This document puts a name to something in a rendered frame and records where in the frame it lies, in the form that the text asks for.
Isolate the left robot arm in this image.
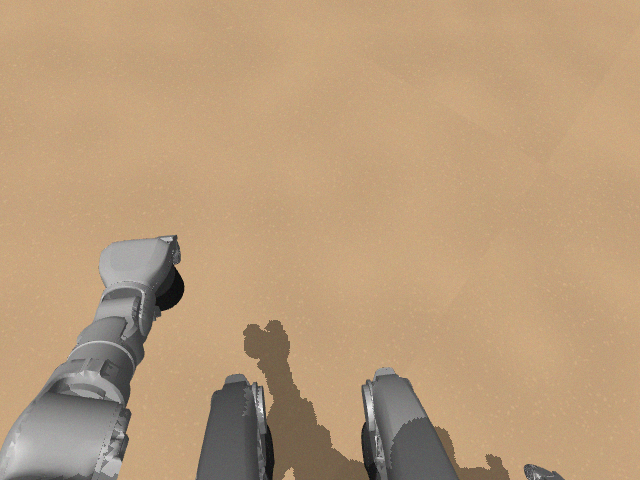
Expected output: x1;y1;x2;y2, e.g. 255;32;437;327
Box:
0;282;156;480

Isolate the right robot foot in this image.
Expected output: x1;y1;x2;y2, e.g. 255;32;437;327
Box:
361;422;378;480

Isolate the tin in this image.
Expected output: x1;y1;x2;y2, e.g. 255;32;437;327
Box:
155;263;184;311

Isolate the right robot hand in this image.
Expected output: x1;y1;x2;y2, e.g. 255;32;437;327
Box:
524;464;565;480

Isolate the left robot hand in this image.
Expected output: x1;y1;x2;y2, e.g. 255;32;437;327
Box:
99;235;181;321

